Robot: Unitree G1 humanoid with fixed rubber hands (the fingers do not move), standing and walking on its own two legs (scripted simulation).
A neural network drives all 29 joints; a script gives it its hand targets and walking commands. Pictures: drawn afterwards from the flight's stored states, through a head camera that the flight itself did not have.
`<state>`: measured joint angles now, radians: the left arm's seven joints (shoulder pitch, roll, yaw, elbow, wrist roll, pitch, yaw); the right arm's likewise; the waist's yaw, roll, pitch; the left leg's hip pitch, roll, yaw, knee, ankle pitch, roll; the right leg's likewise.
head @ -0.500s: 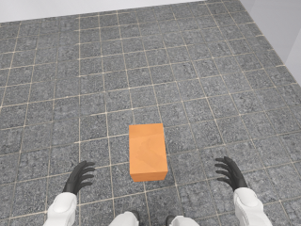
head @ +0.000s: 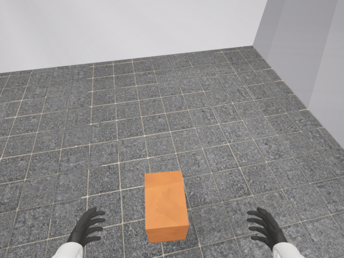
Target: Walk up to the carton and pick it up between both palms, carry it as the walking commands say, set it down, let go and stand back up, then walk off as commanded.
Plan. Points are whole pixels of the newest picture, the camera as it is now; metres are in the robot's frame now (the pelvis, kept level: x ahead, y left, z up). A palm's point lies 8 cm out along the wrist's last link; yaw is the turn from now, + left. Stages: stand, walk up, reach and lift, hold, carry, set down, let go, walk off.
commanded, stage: let go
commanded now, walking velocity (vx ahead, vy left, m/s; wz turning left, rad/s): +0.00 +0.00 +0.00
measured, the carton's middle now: (165, 207) +0.42 +0.04 -0.63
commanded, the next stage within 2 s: stand in 0.08 s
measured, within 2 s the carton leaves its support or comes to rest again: neither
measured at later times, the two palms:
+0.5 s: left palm (53, 254) +0.14 +0.29 -0.10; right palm (300, 256) +0.13 -0.28 -0.08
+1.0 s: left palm out of the picture +0.11 +0.31 -0.10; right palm out of the picture +0.10 -0.29 -0.09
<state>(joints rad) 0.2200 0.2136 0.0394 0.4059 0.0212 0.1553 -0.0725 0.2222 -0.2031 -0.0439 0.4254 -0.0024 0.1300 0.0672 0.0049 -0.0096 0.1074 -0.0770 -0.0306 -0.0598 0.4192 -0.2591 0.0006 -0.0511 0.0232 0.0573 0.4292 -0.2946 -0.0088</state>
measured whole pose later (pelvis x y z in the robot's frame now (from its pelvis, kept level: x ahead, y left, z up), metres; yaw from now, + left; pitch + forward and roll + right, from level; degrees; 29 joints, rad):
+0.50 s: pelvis +0.01 +0.01 +0.00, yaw -1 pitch +0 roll +0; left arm 0.20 0.34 0.04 0.73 0.03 0.02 0.02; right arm 0.17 -0.34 -0.04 0.77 -0.04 0.01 -0.02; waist 0.00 -0.02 0.00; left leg -0.18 -0.03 -0.04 0.48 -0.30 0.01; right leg -0.14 0.02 0.07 0.46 -0.31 0.00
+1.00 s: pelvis +0.00 +0.01 +0.00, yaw -1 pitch -2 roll +0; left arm 0.18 0.36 0.02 0.87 0.03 0.00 0.02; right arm 0.16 -0.35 -0.02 0.91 -0.03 0.00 -0.02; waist 0.00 -0.02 0.01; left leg -0.13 -0.03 -0.03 0.42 -0.25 0.02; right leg -0.10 0.02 0.07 0.40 -0.27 0.01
